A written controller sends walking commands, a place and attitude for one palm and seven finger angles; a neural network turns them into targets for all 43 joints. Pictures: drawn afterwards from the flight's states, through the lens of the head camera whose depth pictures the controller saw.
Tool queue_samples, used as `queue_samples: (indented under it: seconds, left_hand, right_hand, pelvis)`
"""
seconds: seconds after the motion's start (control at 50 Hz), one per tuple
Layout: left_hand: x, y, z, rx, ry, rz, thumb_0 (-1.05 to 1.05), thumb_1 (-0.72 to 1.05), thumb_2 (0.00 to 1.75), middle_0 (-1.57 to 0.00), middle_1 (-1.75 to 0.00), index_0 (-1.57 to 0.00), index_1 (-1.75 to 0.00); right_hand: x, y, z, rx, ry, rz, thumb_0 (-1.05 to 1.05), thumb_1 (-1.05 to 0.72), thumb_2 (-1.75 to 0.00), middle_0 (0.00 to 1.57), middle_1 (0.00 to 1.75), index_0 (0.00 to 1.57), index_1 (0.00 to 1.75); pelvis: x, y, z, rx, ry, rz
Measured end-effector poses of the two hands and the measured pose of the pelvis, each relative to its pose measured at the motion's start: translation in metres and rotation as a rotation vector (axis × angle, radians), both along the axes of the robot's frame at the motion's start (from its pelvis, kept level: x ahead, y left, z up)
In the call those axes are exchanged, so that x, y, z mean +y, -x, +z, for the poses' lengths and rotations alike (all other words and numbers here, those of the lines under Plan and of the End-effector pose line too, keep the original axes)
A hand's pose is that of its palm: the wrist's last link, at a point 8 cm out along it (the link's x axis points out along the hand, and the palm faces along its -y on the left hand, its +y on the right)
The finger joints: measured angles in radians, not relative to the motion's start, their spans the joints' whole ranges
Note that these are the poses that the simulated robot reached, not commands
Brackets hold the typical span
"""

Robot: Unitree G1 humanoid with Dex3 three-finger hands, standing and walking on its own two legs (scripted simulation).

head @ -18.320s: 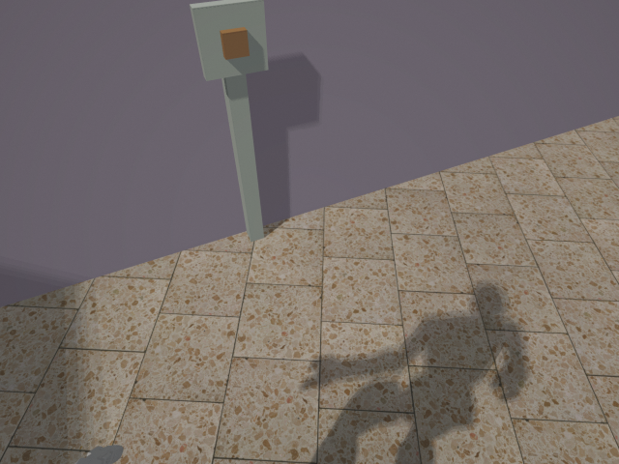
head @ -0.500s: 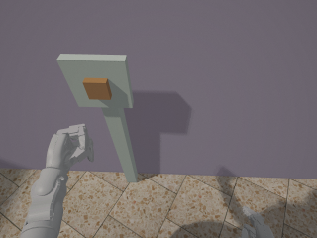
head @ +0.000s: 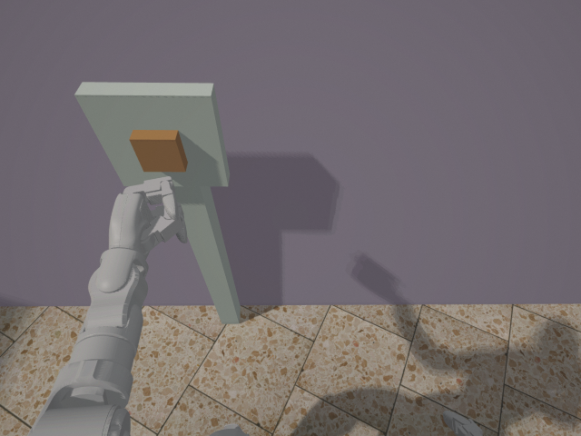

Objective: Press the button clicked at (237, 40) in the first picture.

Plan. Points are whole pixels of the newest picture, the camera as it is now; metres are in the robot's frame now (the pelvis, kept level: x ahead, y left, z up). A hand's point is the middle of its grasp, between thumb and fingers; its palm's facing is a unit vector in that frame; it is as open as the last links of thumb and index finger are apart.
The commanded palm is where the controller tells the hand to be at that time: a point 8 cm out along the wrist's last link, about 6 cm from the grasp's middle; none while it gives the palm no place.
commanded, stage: aim a knuckle at the button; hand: left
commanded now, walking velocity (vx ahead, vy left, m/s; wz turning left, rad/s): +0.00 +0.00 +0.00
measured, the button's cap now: (160, 150) +0.50 +0.20 +0.10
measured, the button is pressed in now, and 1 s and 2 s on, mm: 0 0 14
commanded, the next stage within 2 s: press the button with the knuckle in 0.72 s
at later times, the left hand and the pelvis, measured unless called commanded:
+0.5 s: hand (186, 219) +0.40 +0.15 +0.07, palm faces +0.00 -1.00 -0.01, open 3.1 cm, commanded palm +0.37 +0.21 +0.07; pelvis +0.00 +0.00 +0.00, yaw +0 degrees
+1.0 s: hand (185, 214) +0.40 +0.15 +0.07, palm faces +0.01 -1.00 -0.02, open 3.1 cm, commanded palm +0.38 +0.21 +0.07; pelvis +0.00 +0.00 +0.00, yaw +0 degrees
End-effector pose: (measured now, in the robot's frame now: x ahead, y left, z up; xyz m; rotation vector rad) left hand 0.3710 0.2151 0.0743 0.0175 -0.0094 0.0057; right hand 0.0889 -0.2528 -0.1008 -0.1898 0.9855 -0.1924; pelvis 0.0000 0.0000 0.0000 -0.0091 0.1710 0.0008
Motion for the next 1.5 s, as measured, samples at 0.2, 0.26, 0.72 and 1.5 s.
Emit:
queue_samples:
  seconds: [0.2, 0.26, 0.72, 1.5]
  left_hand:
    - [-0.003, -0.016, -0.003, -0.004, 0.007, 0.0, 0.01, 0.9, 0.9, -1.3, -1.5, -1.3, -1.5]
    - [0.0, -0.014, -0.005, 0.001, 0.001, 0.005, 0.01, 0.9, 0.9, -1.3, -1.5, -1.3, -1.5]
    - [-0.012, -0.002, 0.001, -0.023, -0.002, 0.006, 0.01, 0.9, 0.9, -1.3, -1.5, -1.3, -1.5]
    - [-0.003, -0.055, -0.002, 0.005, 0.01, 0.012, -0.01, 0.89, 0.92, -1.3, -1.5, -1.3, -1.5]
  right_hand:
    - [-0.005, 0.027, -0.006, 0.085, 0.0, -0.048, 0.01, -0.9, -0.9, 0.2, 0.3, 0.2, 0.3]
    - [-0.004, 0.029, -0.005, 0.088, -0.003, -0.057, 0.01, -0.9, -0.9, 0.2, 0.3, 0.2, 0.3]
    - [0.005, -0.012, 0.0, -0.019, -0.028, 0.005, 0.01, -0.9, -0.9, 0.2, 0.3, 0.2, 0.3]
    - [-0.007, 0.047, -0.015, 0.188, 0.006, -0.067, 0.01, -0.9, -0.9, 0.2, 0.3, 0.2, 0.3]
  pelvis:
    - [0.001, -0.001, -0.002, 0.023, -0.001, -0.014]
    - [0.001, -0.002, -0.002, 0.023, 0.0, -0.017]
    - [0.0, -0.002, -0.001, 0.008, -0.002, -0.007]
    - [-0.001, -0.002, -0.007, 0.063, 0.006, -0.005]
